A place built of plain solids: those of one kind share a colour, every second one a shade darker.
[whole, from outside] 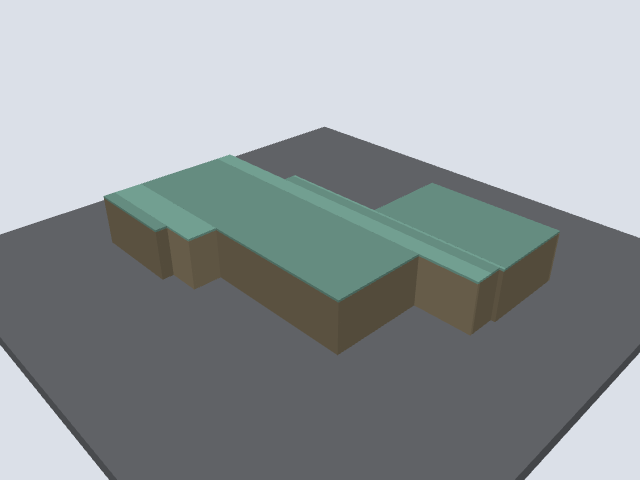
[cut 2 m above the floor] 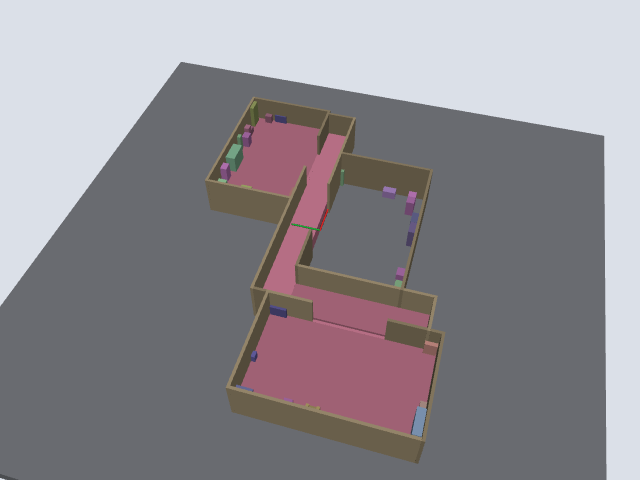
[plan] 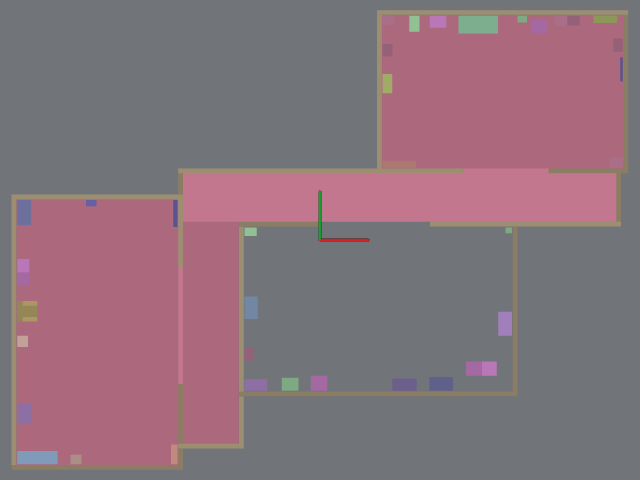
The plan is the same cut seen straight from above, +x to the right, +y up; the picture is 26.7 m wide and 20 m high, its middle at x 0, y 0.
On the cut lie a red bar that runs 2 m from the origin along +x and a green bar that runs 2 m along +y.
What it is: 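One storey of an old house, long lived in; a hall and three lower rooms beside it, each open to the hall along a stretch without wall, rail or kerb; a room's floor lies below the hall's by a bare drop, by one riser or not at all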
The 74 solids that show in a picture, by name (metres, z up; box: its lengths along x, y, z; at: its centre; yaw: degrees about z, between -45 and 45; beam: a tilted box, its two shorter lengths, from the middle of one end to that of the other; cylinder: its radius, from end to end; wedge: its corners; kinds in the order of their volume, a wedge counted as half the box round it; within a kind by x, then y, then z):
{
 "floor_1": {"box": [6.74, 11.08, 1.06], "at": [-9.28, -3.84, 0.48]},
 "floor_2": {"box": [0.2, 4.82, 1.06], "at": [-5.81, -3.59, 0.48]},
 "floor_3": {"box": [2.33, 9.25, 1.25], "at": [-4.54, -3.87, 0.57]},
 "floor_4": {"box": [18.05, 2.02, 1.25], "at": [3.32, 1.77, 0.57]},
 "floor_5": {"box": [10.08, 6.4, 1.25], "at": [7.61, 6.18, 0.57]},
 "floor_6": {"box": [3.57, 0.2, 1.25], "at": [7.74, 2.88, 0.57]},
 "wall_1": {"box": [0.2, 11.08, 3.79], "at": [-12.75, -3.84, 1.85]},
 "wall_2": {"box": [7.14, 0.2, 3.79], "at": [-9.28, -9.48, 1.85]},
 "wall_3": {"box": [7.14, 0.2, 3.79], "at": [-9.28, 1.8, 1.85]},
 "wall_4": {"box": [0.2, 0.69, 3.79], "at": [-5.81, -9.04, 1.85]},
 "wall_5": {"box": [0.2, 2.49, 3.79], "at": [-5.81, -7.25, 1.85]},
 "wall_6": {"box": [0.2, 2.88, 3.79], "at": [-5.81, 0.26, 1.85]},
 "wall_7": {"box": [0.2, 0.88, 3.79], "at": [-5.81, 2.34, 1.85]},
 "wall_8": {"box": [2.73, 0.2, 3.79], "at": [-4.54, -8.59, 1.85]},
 "wall_9": {"box": [0.2, 1.98, 3.79], "at": [-3.28, -7.5, 1.85]},
 "wall_10": {"box": [0.2, 6.87, 3.79], "at": [-3.28, -2.88, 1.85]},
 "wall_11": {"box": [3.4, 0.2, 3.79], "at": [-1.68, 0.66, 1.85]},
 "wall_12": {"box": [11.86, 0.2, 3.79], "at": [0.02, 2.88, 1.85]},
 "wall_13": {"box": [11.61, 0.2, 3.79], "at": [2.42, -6.42, 1.85]},
 "wall_14": {"box": [0.2, 6.4, 3.79], "at": [2.47, 6.18, 1.85]},
 "wall_15": {"box": [10.48, 0.2, 3.79], "at": [7.61, 9.48, 1.85]},
 "wall_16": {"box": [0.2, 6.87, 3.79], "at": [8.13, -2.88, 1.85]},
 "wall_17": {"box": [7.96, 0.2, 3.79], "at": [8.56, 0.66, 1.85]},
 "wall_18": {"box": [3.33, 0.2, 3.79], "at": [11.19, 2.88, 1.85]},
 "wall_19": {"box": [0.2, 2.02, 3.79], "at": [12.44, 1.77, 1.85]},
 "wall_20": {"box": [0.2, 6.4, 3.79], "at": [12.75, 6.18, 1.85]},
 "roof_1": {"box": [7.14, 0.89, 0.16], "at": [-9.28, -9.13, 3.82]},
 "roof_2": {"box": [9.67, 2.18, 0.16], "at": [-8.02, -7.6, 3.82]},
 "roof_3": {"box": [21.08, 7.07, 0.16], "at": [-2.31, -2.98, 3.82]},
 "roof_4": {"box": [25.39, 1.34, 0.16], "at": [-0.15, 1.23, 3.82]},
 "roof_5": {"box": [18.45, 0.88, 0.16], "at": [3.32, 2.34, 3.82]},
 "roof_6": {"box": [18.76, 0.2, 0.16], "at": [3.47, 2.88, 3.82]},
 "roof_7": {"box": [10.48, 6.6, 0.16], "at": [7.61, 6.28, 3.82]},
 "wardrobe_1": {"box": [1.68, 0.55, 2.24], "at": [-11.78, -9.07, 2.13]},
 "wardrobe_2": {"box": [0.55, 0.94, 2.15], "at": [-2.87, -2.82, 1.02]},
 "carton_stack_1": {"box": [0.51, 0.53, 0.58], "at": [-12.37, -1.61, 2.08]},
 "carton_stack_2": {"box": [0.51, 1.09, 0.78], "at": [-12.37, -1.33, 1.41]},
 "carton_stack_3": {"box": [0.69, 0.63, 0.8], "at": [-0.05, -5.97, 0.35]},
 "carton_stack_4": {"box": [0.69, 0.51, 1.29], "at": [4.91, 9.09, 1.84]},
 "carton_stack_5": {"box": [0.67, 0.6, 1.41], "at": [6.42, -5.36, 0.66]},
 "carton_stack_6": {"box": [0.61, 0.6, 1.37], "at": [7.06, -5.36, 0.64]},
 "carton_stack_7": {"box": [0.66, 0.56, 1.0], "at": [9.12, 8.9, 1.7]},
 "workbench_1": {"box": [1.65, 0.75, 1.4], "at": [6.59, 8.97, 1.9]},
 "chest_drawers_1": {"box": [0.59, 1.05, 1.16], "at": [-12.32, 1.14, 1.59]},
 "chest_drawers_2": {"box": [0.99, 0.58, 1.06], "at": [5.05, -6.0, 0.48]},
 "metal_shelving_1": {"box": [0.41, 0.8, 1.7], "at": [2.81, 6.51, 2.05]},
 "metal_shelving_2": {"box": [0.99, 0.31, 1.92], "at": [11.89, 9.2, 2.16]},
 "tall_odds_1": {"box": [0.52, 0.36, 1.71], "at": [-2.89, 0.35, 0.8]},
 "tall_odds_2": {"box": [0.7, 0.55, 0.91], "at": [-1.25, -6.01, 0.41]},
 "tall_odds_3": {"box": [0.43, 0.67, 0.63], "at": [3.93, 9.01, 1.51]},
 "tall_odds_4": {"box": [0.27, 0.25, 1.63], "at": [7.86, 0.4, 0.76]},
 "tall_odds_5": {"box": [0.4, 0.28, 1.41], "at": [8.43, 9.21, 1.9]},
 "crate_stack_1": {"box": [0.37, 0.57, 0.75], "at": [-2.96, -4.75, 0.33]},
 "crate_stack_2": {"box": [0.42, 0.52, 0.83], "at": [2.81, 7.9, 1.61]},
 "crate_stack_3": {"box": [0.49, 0.38, 0.61], "at": [2.85, 9.16, 1.5]},
 "crate_stack_4": {"box": [0.52, 0.41, 0.54], "at": [10.04, 9.14, 2.01]},
 "crate_stack_5": {"box": [1.05, 0.41, 0.54], "at": [10.3, 9.14, 1.47]},
 "crate_stack_6": {"box": [0.55, 0.42, 0.61], "at": [12.34, 3.22, 1.5]},
 "crate_stack_7": {"box": [0.4, 0.56, 0.67], "at": [12.42, 8.12, 1.53]},
 "trunk_1": {"box": [0.58, 0.87, 0.6], "at": [-12.33, -7.22, 1.32]},
 "trunk_2": {"box": [0.95, 0.48, 0.63], "at": [-2.67, -6.04, 0.26]},
 "trunk_3": {"box": [0.57, 1.0, 0.72], "at": [7.71, -3.49, 0.31]},
 "clothes_rail_1": {"box": [1.01, 0.51, 1.63], "at": [3.52, -6.03, 0.77]},
 "bookcase_1": {"box": [0.27, 0.82, 1.08], "at": [-6.08, -8.94, 1.55]},
 "bookcase_2": {"box": [1.39, 0.28, 1.5], "at": [3.3, 3.15, 1.95]},
 "armchair_1": {"box": [0.23, 0.86, 0.99], "at": [-12.5, -2.97, 1.51]},
 "armchair_2": {"box": [0.6, 0.2, 0.16], "at": [-12.08, -3.3, 1.57]},
 "armchair_3": {"box": [0.6, 0.67, 0.48], "at": [-12.08, -3.07, 1.25]},
 "armchair_4": {"box": [0.6, 0.2, 0.63], "at": [-12.08, -2.64, 1.33]},
 "side_table_1": {"box": [0.46, 0.47, 0.66], "at": [-12.39, -4.22, 1.35]},
 "side_table_2": {"box": [0.46, 0.4, 0.98], "at": [-10.17, -9.15, 1.51]},
 "radiator_1": {"box": [0.45, 0.26, 0.59], "at": [-9.53, 1.54, 1.31]},
 "radiator_2": {"box": [0.18, 1.13, 0.85], "at": [-6.03, 1.1, 1.44]},
 "radiator_3": {"box": [0.11, 1.02, 0.69], "at": [12.56, 7.11, 1.54]}
}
